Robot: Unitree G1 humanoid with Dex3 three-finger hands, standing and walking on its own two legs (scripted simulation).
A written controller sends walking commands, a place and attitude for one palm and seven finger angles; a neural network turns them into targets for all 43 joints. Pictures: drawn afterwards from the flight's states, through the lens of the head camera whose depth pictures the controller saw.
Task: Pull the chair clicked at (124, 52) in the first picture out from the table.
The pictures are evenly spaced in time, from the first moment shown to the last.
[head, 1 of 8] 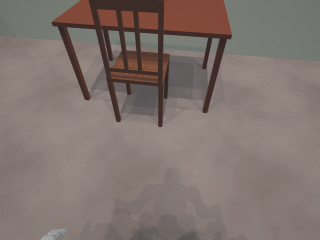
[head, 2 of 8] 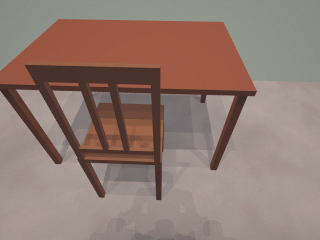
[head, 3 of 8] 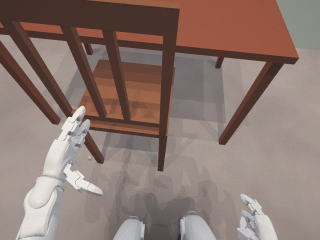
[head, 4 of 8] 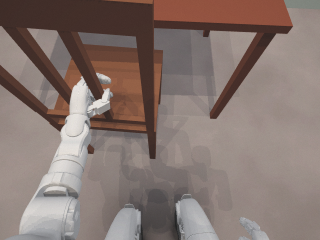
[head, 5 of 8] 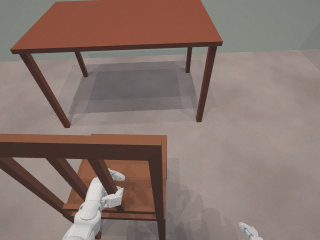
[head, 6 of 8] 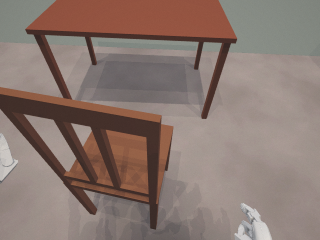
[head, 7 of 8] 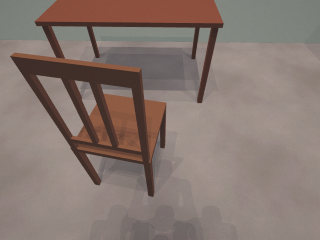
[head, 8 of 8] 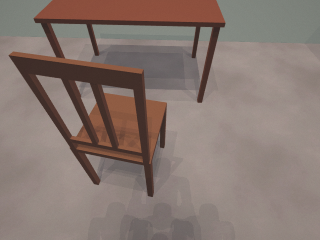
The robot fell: no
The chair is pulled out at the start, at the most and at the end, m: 0.00 0.64 0.59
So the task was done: yes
